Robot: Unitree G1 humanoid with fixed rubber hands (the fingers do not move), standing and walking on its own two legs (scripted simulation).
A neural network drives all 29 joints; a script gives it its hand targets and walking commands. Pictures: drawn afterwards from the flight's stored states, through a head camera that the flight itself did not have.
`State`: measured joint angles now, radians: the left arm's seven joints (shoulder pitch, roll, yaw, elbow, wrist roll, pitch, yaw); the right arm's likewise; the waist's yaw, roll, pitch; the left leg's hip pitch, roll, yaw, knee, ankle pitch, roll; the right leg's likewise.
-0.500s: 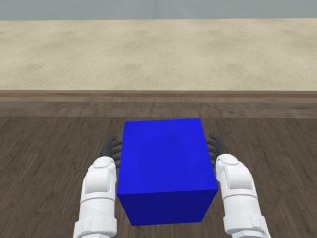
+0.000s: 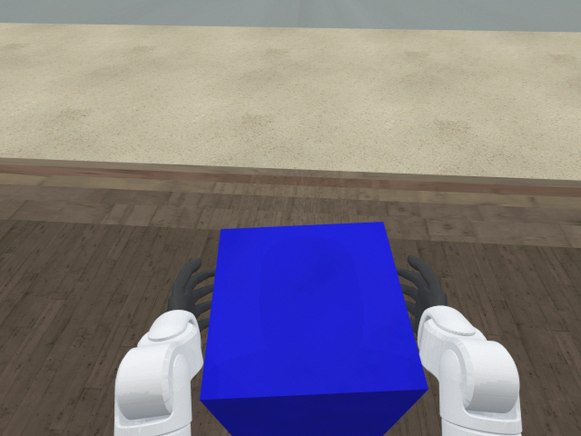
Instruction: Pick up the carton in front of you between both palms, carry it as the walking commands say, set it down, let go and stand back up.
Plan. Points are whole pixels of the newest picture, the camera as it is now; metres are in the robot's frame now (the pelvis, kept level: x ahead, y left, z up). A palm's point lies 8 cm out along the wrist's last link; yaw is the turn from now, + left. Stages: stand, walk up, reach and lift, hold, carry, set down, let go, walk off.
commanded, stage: carry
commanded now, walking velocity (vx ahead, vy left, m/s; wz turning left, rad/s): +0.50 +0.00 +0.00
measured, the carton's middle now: (306, 339) +0.24 +0.00 +0.02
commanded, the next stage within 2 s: none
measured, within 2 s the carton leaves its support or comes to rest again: neither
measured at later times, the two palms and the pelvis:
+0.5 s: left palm (188, 170) +0.54 +0.20 +0.09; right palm (352, 174) +0.51 -0.10 +0.10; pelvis +0.30 +0.06 +0.01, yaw -3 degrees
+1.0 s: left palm (225, 96) +0.87 +0.16 +0.08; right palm (342, 94) +0.88 -0.14 +0.07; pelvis +0.64 +0.00 +0.00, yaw +1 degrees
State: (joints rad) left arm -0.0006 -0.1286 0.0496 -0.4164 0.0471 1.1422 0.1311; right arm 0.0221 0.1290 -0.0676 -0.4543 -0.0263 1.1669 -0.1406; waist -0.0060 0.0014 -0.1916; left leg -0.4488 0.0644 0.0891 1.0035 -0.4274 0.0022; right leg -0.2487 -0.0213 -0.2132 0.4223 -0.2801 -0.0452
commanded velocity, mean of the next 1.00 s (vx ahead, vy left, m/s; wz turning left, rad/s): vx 0.46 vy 0.00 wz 0.00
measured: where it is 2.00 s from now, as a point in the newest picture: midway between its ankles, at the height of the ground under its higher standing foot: (290, 293)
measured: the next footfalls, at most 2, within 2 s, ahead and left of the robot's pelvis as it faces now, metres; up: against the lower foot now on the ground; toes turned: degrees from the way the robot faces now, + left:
left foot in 0.24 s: +0.33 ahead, +0.14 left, +0.00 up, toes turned +11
right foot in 0.76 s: +0.68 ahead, -0.07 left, +0.00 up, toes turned -14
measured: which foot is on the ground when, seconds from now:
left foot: up 0.00-0.22, down 0.24-0.76, up 0.78-1.00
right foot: down 0.00-0.28, up 0.30-0.74, down 0.76-1.00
